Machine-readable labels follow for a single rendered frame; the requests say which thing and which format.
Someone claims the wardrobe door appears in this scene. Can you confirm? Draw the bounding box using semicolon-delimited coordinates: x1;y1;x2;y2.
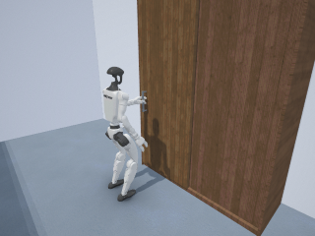
138;0;199;189
188;0;305;228

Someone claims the right robot upper arm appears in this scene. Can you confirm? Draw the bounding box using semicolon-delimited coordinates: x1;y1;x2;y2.
117;91;129;123

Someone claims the right robot forearm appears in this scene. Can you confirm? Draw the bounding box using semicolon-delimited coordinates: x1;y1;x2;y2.
121;115;139;140

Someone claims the robot left foot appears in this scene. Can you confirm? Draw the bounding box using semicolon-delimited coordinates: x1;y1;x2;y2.
108;179;124;189

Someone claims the left robot forearm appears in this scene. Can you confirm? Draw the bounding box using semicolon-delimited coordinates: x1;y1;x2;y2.
127;99;136;106

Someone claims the humanoid robot head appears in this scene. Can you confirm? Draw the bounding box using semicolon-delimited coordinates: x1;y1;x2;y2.
106;66;124;91

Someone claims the robot right hand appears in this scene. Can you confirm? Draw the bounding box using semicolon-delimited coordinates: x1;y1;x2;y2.
135;136;148;152

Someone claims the handle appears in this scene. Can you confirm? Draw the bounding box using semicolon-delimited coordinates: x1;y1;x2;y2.
142;90;147;112

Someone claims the robot left hand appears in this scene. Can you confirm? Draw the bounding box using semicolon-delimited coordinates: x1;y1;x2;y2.
135;96;147;104

